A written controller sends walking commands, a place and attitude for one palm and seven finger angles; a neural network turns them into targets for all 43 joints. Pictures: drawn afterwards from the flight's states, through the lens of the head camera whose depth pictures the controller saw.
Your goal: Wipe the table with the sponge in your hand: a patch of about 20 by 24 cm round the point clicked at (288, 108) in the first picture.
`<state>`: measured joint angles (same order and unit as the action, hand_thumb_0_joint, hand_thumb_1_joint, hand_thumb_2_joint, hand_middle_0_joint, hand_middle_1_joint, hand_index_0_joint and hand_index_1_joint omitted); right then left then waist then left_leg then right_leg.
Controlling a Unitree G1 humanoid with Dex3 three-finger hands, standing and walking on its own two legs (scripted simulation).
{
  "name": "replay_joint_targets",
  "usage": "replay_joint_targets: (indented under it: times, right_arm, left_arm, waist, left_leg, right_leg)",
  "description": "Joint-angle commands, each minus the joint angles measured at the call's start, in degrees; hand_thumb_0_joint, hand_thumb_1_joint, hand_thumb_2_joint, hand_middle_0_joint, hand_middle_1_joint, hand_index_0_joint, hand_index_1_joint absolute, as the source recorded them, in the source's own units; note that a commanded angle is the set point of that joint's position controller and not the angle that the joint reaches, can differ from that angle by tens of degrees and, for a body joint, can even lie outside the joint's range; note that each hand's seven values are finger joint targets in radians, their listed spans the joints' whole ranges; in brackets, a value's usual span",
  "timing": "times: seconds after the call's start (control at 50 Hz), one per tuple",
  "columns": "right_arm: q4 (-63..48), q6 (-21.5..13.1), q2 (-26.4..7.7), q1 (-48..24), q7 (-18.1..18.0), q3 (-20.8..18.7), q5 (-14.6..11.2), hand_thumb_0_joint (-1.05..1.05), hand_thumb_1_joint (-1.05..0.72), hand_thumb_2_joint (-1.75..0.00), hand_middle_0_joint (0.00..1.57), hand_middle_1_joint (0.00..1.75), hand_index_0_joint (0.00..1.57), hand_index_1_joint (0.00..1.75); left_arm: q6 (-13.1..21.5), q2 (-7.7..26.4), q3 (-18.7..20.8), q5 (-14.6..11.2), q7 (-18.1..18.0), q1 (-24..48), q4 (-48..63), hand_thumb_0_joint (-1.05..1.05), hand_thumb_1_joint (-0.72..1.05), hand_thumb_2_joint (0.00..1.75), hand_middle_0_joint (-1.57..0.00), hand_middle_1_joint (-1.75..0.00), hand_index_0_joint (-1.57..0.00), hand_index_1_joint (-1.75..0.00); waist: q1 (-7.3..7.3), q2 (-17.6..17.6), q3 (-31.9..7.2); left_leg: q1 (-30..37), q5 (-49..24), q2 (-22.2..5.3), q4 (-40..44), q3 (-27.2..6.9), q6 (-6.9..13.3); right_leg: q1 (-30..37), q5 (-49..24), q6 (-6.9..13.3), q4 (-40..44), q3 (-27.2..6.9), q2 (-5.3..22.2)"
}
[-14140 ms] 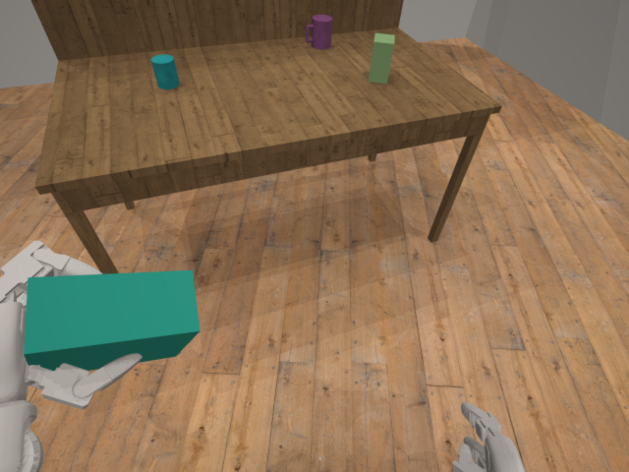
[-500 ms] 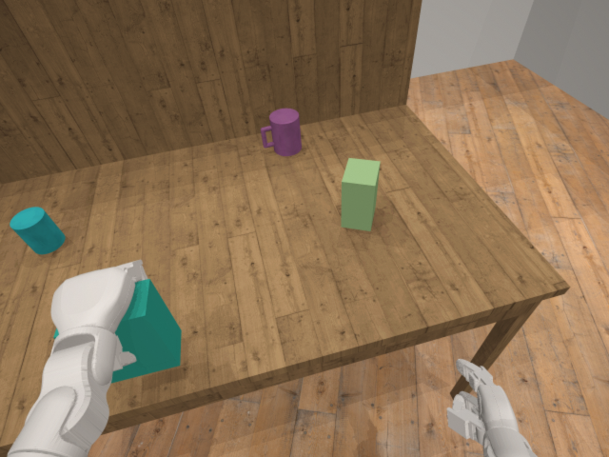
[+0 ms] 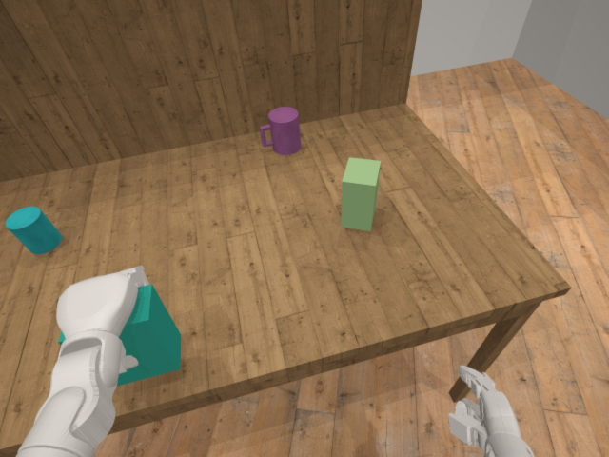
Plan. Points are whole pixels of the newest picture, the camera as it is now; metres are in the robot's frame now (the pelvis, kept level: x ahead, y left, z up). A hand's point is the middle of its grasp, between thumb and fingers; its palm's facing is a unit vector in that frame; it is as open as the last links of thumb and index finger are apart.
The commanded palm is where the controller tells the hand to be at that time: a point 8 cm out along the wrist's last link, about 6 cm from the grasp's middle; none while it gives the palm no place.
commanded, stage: move the sponge above the wiping area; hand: left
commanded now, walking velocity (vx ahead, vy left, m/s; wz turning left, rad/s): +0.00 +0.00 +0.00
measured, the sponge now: (134, 346) +0.24 +0.30 -0.02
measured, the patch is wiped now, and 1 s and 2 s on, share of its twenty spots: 0.00 0.00 0.00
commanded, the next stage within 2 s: lower the sponge onto the table in 0.86 s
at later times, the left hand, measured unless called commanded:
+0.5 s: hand (130, 316) +0.27 +0.31 +0.01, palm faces -0.10 -0.05 -0.99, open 10.3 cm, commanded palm +0.25 +0.31 +0.08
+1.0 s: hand (128, 315) +0.27 +0.31 +0.02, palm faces -0.06 -0.05 -1.00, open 10.3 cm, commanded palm +0.25 +0.30 +0.08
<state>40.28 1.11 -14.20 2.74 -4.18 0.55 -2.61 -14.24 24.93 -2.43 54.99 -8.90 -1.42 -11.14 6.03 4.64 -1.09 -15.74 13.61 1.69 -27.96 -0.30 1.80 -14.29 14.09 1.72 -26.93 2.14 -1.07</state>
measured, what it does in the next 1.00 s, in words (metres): stands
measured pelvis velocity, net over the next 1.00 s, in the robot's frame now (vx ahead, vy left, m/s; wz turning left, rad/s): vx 0.00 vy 0.01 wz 0.01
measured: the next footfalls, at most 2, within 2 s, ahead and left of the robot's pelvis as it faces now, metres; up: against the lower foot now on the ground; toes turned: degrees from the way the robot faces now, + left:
none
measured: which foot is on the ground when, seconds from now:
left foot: down 0.00-1.00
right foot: down 0.00-1.00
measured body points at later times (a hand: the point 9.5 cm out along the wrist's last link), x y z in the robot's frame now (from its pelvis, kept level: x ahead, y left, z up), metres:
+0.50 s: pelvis +0.01 +0.00 +0.00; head +0.03 -0.03 +0.45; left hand +0.27 +0.31 +0.07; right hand +0.20 -0.25 -0.11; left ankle +0.01 +0.10 -0.74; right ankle +0.00 -0.10 -0.74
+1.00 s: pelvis +0.00 +0.01 +0.00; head +0.02 -0.02 +0.45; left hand +0.27 +0.30 +0.07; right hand +0.22 -0.21 -0.10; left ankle +0.01 +0.10 -0.74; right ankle +0.00 -0.10 -0.74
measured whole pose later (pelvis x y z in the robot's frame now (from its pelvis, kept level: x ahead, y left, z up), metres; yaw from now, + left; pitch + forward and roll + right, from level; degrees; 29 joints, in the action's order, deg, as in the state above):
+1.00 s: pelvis +0.00 +0.01 +0.00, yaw +0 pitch +3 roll -1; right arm 40.6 1.3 -14.0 3.5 -4.1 -0.4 -2.9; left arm -11.5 23.9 -2.9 56.4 -11.3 2.8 -17.5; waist 5.7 4.2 -2.0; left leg -18.1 14.5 2.0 -29.6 -0.7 2.1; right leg -16.2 14.7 1.4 -27.8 2.4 -0.8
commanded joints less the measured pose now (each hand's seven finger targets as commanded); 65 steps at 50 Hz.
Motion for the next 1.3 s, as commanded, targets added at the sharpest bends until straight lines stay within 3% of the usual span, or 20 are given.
replay_joint_targets:
  times: [0.0, 0.14, 0.18, 0.3, 0.34, 0.36, 0.44, 0.48, 0.54, 0.6, 0.64, 0.66, 0.74, 0.78, 0.86, 1.02, 1.04, 1.08, 1.24, 1.28]
  right_arm:
    - [-8.88, -2.98, -6.98, -8.03, -0.66, -2.64, -0.16, 0.00, -0.90, -0.90, 0.20, 0.30, 0.20, 0.30]
    - [-8.59, -3.20, -7.15, -6.67, -0.69, -3.16, 0.21, 0.00, -0.90, -0.90, 0.20, 0.30, 0.20, 0.30]
    - [-8.66, -3.23, -6.93, -6.22, -0.55, -3.13, -0.04, 0.00, -0.90, -0.90, 0.20, 0.30, 0.20, 0.30]
    - [-8.28, -2.67, -7.59, -5.59, -0.49, -3.68, -0.40, 0.00, -0.90, -0.90, 0.20, 0.30, 0.20, 0.30]
    - [-8.11, -2.48, -8.10, -5.81, -0.51, -3.64, -0.22, 0.00, -0.90, -0.90, 0.20, 0.30, 0.20, 0.30]
    - [-8.43, -2.54, -7.66, -5.58, -0.47, -3.76, -0.43, 0.00, -0.90, -0.90, 0.20, 0.30, 0.20, 0.30]
    - [-8.34, -2.81, -7.96, -5.47, -0.37, -4.05, -0.20, 0.00, -0.90, -0.90, 0.20, 0.30, 0.20, 0.30]
    - [-8.29, -2.99, -7.68, -5.15, -0.29, -4.08, -0.32, 0.00, -0.90, -0.90, 0.20, 0.30, 0.20, 0.30]
    - [-7.91, -2.68, -8.25, -5.29, -0.33, -4.13, -0.32, 0.00, -0.90, -0.90, 0.20, 0.30, 0.20, 0.30]
    - [-8.64, -3.15, -7.50, -5.32, 0.02, -4.33, -0.22, 0.00, -0.90, -0.90, 0.20, 0.30, 0.20, 0.30]
    - [-8.08, -2.79, -8.06, -5.41, -0.06, -4.27, -0.13, 0.00, -0.90, -0.90, 0.20, 0.30, 0.20, 0.30]
    - [-8.37, -2.82, -7.68, -5.46, -0.11, -4.09, -0.28, 0.00, -0.90, -0.90, 0.20, 0.30, 0.20, 0.30]
    - [-8.24, -2.80, -7.79, -6.10, -0.28, -4.01, -0.19, 0.00, -0.90, -0.90, 0.20, 0.30, 0.20, 0.30]
    - [-8.31, -3.09, -7.23, -5.87, -0.32, -3.84, -0.20, 0.00, -0.90, -0.90, 0.20, 0.30, 0.20, 0.30]
    - [-8.25, -3.04, -7.03, -5.69, -0.36, -3.75, -0.14, 0.00, -0.90, -0.90, 0.20, 0.30, 0.20, 0.30]
    - [-8.76, -1.97, -7.08, -6.93, 0.18, -3.33, -0.27, 0.00, -0.90, -0.90, 0.20, 0.30, 0.20, 0.30]
    - [-8.56, -1.75, -7.56, -6.94, 0.22, -3.31, -0.18, 0.00, -0.90, -0.90, 0.20, 0.30, 0.20, 0.30]
    - [-9.33, -1.89, -7.02, -7.17, 0.39, -3.08, -0.30, 0.00, -0.90, -0.90, 0.20, 0.30, 0.20, 0.30]
    - [-9.15, -2.11, -7.19, -6.91, 0.41, -3.52, 0.04, 0.00, -0.90, -0.90, 0.20, 0.30, 0.20, 0.30]
    - [-9.06, -2.31, -6.92, -6.73, 0.42, -3.52, -0.15, 0.00, -0.90, -0.90, 0.20, 0.30, 0.20, 0.30]
  left_arm:
    - [0.50, 13.50, 6.85, 1.46, -1.93, 15.82, 8.61, 0.00, 0.10, 1.30, -1.20, -1.60, -1.20, -1.60]
    - [3.18, 15.77, 9.15, 2.71, -3.11, 18.60, 7.73, 0.00, 0.10, 1.30, -1.20, -1.60, -1.20, -1.60]
    - [3.24, 13.08, 7.10, 2.42, -3.62, 18.56, 6.31, 0.00, 0.10, 1.30, -1.20, -1.60, -1.20, -1.60]
    - [2.12, 14.39, 8.71, 2.15, -4.87, 17.70, 2.86, 0.00, 0.10, 1.30, -1.20, -1.60, -1.20, -1.60]
    - [1.88, 17.38, 11.34, 2.35, -5.06, 17.20, 2.83, 0.00, 0.10, 1.30, -1.20, -1.60, -1.20, -1.60]
    - [2.15, 15.07, 9.24, 2.01, -4.91, 17.10, 3.47, 0.00, 0.10, 1.30, -1.20, -1.60, -1.20, -1.60]
    - [2.89, 17.38, 11.58, 1.83, -4.94, 15.30, 5.03, 0.00, 0.10, 1.30, -1.20, -1.60, -1.20, -1.60]
    - [3.10, 15.19, 9.90, 1.52, -4.87, 14.59, 4.65, 0.00, 0.10, 1.30, -1.20, -1.60, -1.20, -1.60]
    - [3.13, 18.58, 12.83, 1.52, -4.90, 15.06, 4.89, 0.00, 0.10, 1.30, -1.20, -1.60, -1.20, -1.60]
    - [3.64, 13.77, 8.93, 1.27, -4.90, 12.42, 7.33, 0.00, 0.10, 1.30, -1.20, -1.60, -1.20, -1.60]
    - [3.11, 17.05, 12.26, 1.23, -4.98, 11.60, 5.54, 0.00, 0.10, 1.30, -1.20, -1.60, -1.20, -1.60]
    - [3.24, 14.11, 9.20, 0.93, -4.75, 13.37, 6.55, 0.00, 0.10, 1.30, -1.20, -1.60, -1.20, -1.60]
    - [3.41, 16.06, 10.11, 1.53, -4.56, 16.10, 7.53, 0.00, 0.10, 1.30, -1.20, -1.60, -1.20, -1.60]
    - [3.82, 13.29, 6.95, 2.03, -4.52, 18.92, 8.10, 0.00, 0.10, 1.30, -1.20, -1.60, -1.20, -1.60]
    - [3.90, 13.55, 7.13, 2.51, -4.95, 19.81, 7.88, 0.00, 0.10, 1.30, -1.20, -1.60, -1.20, -1.60]
    - [0.60, 12.13, 6.44, 2.76, -4.72, 17.49, 5.00, 0.00, 0.10, 1.30, -1.20, -1.60, -1.20, -1.60]
    - [0.21, 15.02, 9.19, 2.84, -4.72, 16.83, 4.91, 0.00, 0.10, 1.30, -1.20, -1.60, -1.20, -1.60]
    - [0.08, 11.52, 5.85, 2.54, -4.19, 16.98, 6.08, 0.00, 0.10, 1.30, -1.20, -1.60, -1.20, -1.60]
    - [1.17, 13.34, 7.58, 2.87, -4.26, 16.54, 8.42, 0.00, 0.10, 1.30, -1.20, -1.60, -1.20, -1.60]
    - [1.41, 10.77, 5.47, 2.66, -4.48, 15.77, 7.34, 0.00, 0.10, 1.30, -1.20, -1.60, -1.20, -1.60]
  waist:
    - [-1.08, -2.53, -12.41]
    - [-0.52, 0.40, -15.13]
    - [-1.18, -1.32, -14.80]
    - [-1.02, -2.28, -15.82]
    - [-0.47, -1.95, -16.09]
    - [-1.13, -1.42, -15.91]
    - [-0.69, -1.31, -16.66]
    - [-1.02, -1.29, -15.68]
    - [-0.71, -1.52, -15.74]
    - [-0.87, 0.04, -16.57]
    - [-0.56, -2.40, -14.99]
    - [-1.60, -2.46, -14.54]
    - [-1.31, -0.93, -14.38]
    - [-1.85, 0.15, -14.92]
    - [-1.60, 1.27, -15.69]
    - [-0.47, -1.23, -16.03]
    - [-0.13, -1.20, -16.15]
    - [-0.64, -1.52, -15.58]
    - [-0.44, -0.92, -15.38]
    - [-0.87, -1.97, -14.22]
  left_leg:
    - [5.95, -10.57, -0.41, 2.39, -3.51, 0.49]
    - [6.75, -11.61, -0.36, 1.69, -3.76, 0.29]
    - [5.62, -11.80, -0.51, 1.43, -3.50, 0.30]
    - [3.82, -12.50, -0.26, 0.91, -2.28, 0.62]
    - [3.73, -12.79, -0.04, 0.89, -2.73, 0.53]
    - [3.69, -13.07, -0.15, 0.63, -2.36, 0.76]
    - [4.69, -14.23, -0.24, 0.27, -3.25, 0.81]
    - [4.40, -14.34, -0.39, 0.15, -2.69, 0.97]
    - [4.42, -14.56, -0.31, 0.35, -3.14, 0.75]
    - [5.97, -16.77, -0.83, 0.14, -3.14, 0.72]
    - [5.14, -15.38, -0.75, 0.39, -3.69, 0.64]
    - [4.68, -14.43, -0.84, 0.55, -3.01, 0.79]
    - [5.86, -13.43, -0.78, 0.86, -3.91, 0.59]
    - [6.64, -13.05, -1.03, 0.84, -4.05, 0.52]
    - [7.26, -12.94, -1.30, 1.17, -4.63, -0.08]
    - [6.48, -15.33, -1.08, 1.62, -4.06, -0.61]
    - [6.50, -15.23, -1.00, 1.89, -4.63, -0.77]
    - [6.23, -15.33, -1.07, 1.78, -4.18, -0.46]
    - [7.25, -15.17, -1.13, 1.67, -5.06, -0.29]
    - [6.68, -14.12, -1.13, 1.48, -4.54, 0.02]
  right_leg:
    - [1.45, -8.93, 1.85, 3.81, -3.69, 0.27]
    - [1.11, -9.67, 2.37, 3.12, -4.65, -0.04]
    - [0.92, -10.48, 2.01, 2.66, -3.41, 0.30]
    - [2.60, -13.18, 1.86, 2.03, -3.77, 0.60]
    - [3.15, -13.93, 2.14, 2.07, -4.77, 0.40]
    - [3.18, -14.24, 1.87, 1.88, -4.01, 0.64]
    - [3.13, -15.02, 2.06, 1.90, -4.74, 0.37]
    - [2.64, -15.38, 1.87, 1.93, -3.95, 0.65]
    - [3.13, -15.70, 2.10, 1.97, -4.97, 0.43]
    - [2.66, -16.23, 1.94, 1.58, -3.60, 0.64]
    - [2.35, -15.04, 2.07, 2.16, -4.36, 0.26]
    - [2.14, -14.84, 1.67, 2.09, -3.56, 0.59]
    - [1.01, -12.69, 2.02, 2.62, -4.53, 0.29]
    - [-0.25, -10.98, 1.89, 2.38, -3.23, 0.46]
    - [-0.36, -9.43, 2.11, 2.08, -2.65, 0.21]
    - [1.72, -12.34, 2.18, 2.10, -2.58, 0.26]
    - [2.28, -12.04, 2.49, 2.20, -3.55, -0.14]
    - [2.16, -12.61, 2.16, 2.10, -2.54, 0.22]
    - [1.63, -12.07, 2.44, 2.45, -4.04, -0.20]
    - [0.75, -11.62, 2.20, 2.57, -3.36, 0.03]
